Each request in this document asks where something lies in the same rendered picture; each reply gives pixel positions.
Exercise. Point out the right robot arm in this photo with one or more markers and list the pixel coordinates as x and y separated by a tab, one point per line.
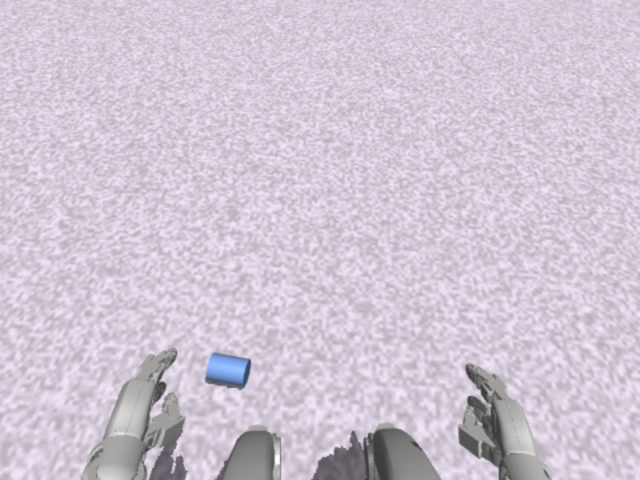
522	466

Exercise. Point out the left robot hand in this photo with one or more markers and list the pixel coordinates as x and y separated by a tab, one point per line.
131	413

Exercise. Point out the can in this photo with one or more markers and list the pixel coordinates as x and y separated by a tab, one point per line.
228	369

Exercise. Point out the right robot hand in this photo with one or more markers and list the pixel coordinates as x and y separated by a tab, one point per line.
504	429

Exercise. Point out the left robot arm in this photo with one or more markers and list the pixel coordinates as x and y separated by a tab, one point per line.
118	457

